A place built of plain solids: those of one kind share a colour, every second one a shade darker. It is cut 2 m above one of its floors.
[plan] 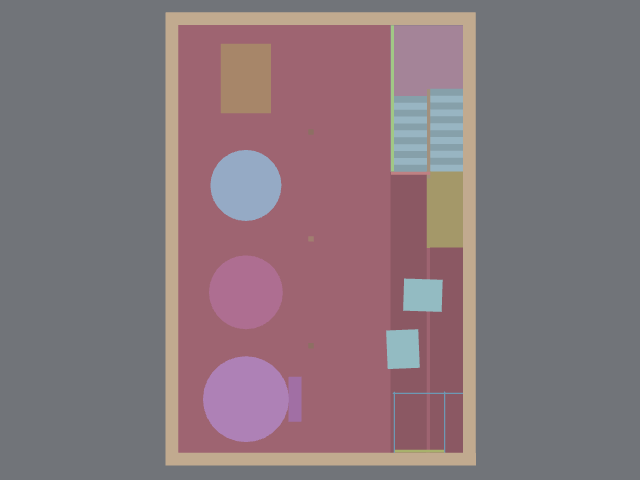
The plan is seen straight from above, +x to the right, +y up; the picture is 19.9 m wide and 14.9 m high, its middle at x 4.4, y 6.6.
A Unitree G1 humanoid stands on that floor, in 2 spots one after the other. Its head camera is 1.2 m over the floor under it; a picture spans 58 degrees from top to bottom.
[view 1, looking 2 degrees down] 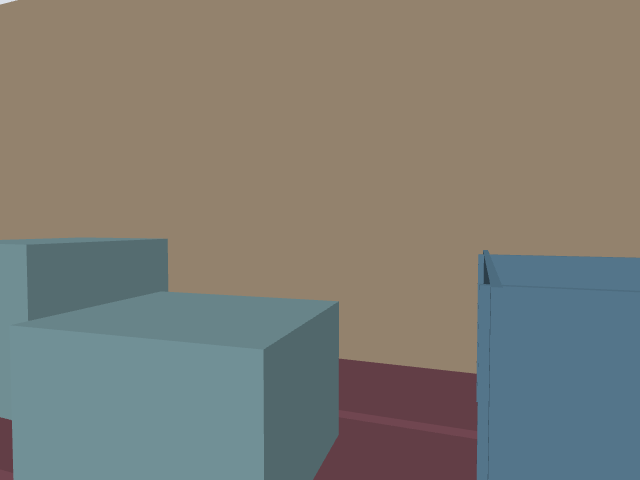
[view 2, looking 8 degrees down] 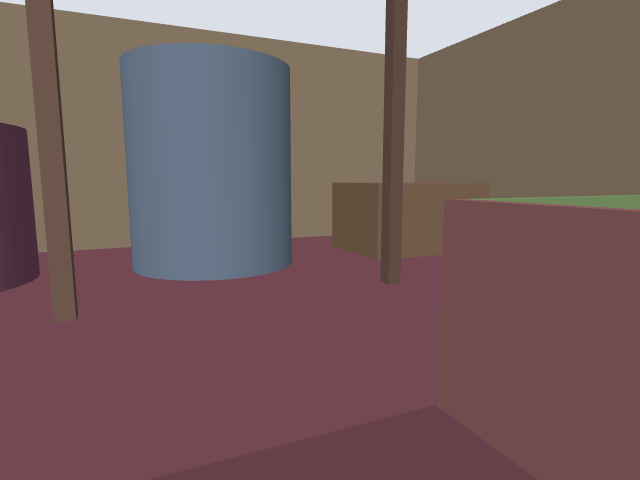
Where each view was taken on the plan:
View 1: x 5.17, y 1.90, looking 20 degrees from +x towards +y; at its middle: wall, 3.91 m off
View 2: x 8.33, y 7.17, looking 156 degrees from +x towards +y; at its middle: upper_floor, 8.63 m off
